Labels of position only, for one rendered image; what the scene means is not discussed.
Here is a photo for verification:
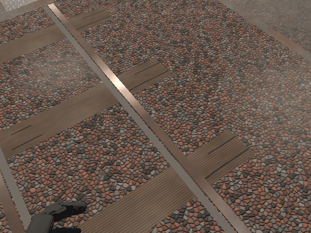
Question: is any robot left hand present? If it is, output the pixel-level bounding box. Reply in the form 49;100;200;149
25;200;87;233

